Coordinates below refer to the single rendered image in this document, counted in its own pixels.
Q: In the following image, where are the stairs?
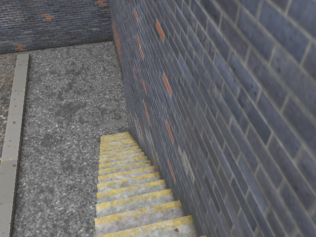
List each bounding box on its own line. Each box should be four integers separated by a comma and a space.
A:
94, 131, 207, 237

